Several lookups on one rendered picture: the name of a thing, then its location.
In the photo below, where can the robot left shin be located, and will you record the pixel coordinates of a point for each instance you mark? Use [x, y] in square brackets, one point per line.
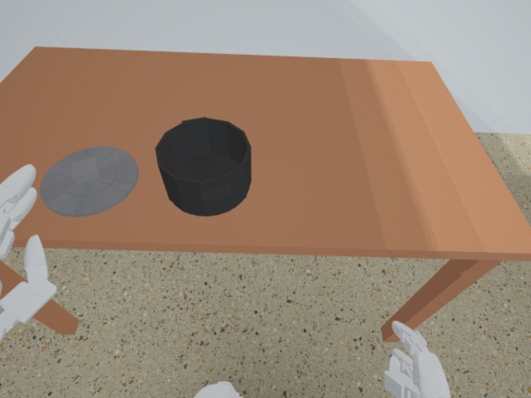
[225, 383]

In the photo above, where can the robot right hand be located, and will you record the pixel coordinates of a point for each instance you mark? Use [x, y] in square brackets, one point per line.
[423, 376]

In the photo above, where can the lid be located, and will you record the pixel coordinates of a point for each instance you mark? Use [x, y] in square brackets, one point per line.
[119, 175]

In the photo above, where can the table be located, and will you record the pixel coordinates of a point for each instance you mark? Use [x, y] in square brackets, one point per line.
[349, 157]

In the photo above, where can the pot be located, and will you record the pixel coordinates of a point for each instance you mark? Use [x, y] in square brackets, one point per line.
[205, 165]

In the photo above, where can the robot left hand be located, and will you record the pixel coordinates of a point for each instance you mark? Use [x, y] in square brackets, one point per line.
[17, 198]

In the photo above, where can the knob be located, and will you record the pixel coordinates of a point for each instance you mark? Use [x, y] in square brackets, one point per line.
[85, 170]

